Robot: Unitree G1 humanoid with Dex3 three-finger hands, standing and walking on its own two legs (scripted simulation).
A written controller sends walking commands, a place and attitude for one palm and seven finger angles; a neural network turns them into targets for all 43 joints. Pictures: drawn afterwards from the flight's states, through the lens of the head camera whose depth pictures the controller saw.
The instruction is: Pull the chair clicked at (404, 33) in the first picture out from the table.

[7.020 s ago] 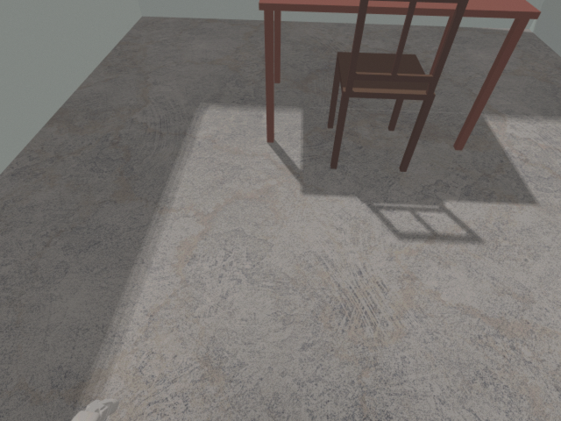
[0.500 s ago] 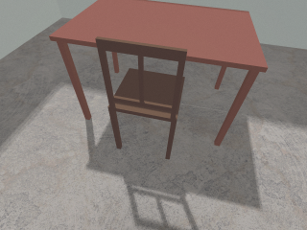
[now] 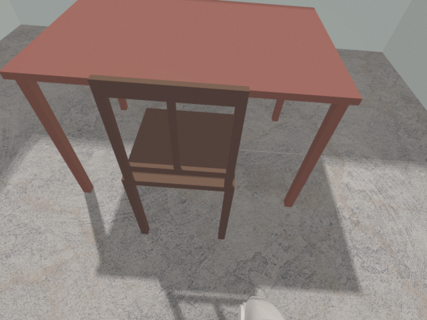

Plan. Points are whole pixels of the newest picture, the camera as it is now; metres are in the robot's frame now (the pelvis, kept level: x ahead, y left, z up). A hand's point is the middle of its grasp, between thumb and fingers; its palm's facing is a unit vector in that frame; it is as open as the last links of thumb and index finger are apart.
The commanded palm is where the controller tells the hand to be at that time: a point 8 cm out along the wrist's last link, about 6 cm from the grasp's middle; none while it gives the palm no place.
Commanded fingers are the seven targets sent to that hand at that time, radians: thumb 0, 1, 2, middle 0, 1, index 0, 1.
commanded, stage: take the last steps up to it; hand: left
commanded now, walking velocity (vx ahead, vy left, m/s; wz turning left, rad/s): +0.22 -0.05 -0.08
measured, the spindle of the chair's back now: (174, 138) +0.61 +0.12 -0.08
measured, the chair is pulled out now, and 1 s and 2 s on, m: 0.00 0.00 0.00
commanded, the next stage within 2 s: come to a stop and stand still in 0.14 s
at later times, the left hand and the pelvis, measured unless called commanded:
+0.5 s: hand (136, 303) +0.19 +0.17 -0.17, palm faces +0.01 -0.97 -0.23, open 7.3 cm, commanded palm none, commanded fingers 0.00 0.90 0.90 -0.20 -0.30 -0.20 -0.30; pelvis +0.15 -0.01 +0.00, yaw -3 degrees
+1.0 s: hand (133, 309) +0.18 +0.17 -0.17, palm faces -0.05 -0.97 -0.25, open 7.4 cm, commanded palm none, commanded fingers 0.00 0.90 0.90 -0.20 -0.30 -0.20 -0.30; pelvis +0.12 -0.03 +0.00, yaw -4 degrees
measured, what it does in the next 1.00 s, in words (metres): walks ahead: right foot, then left foot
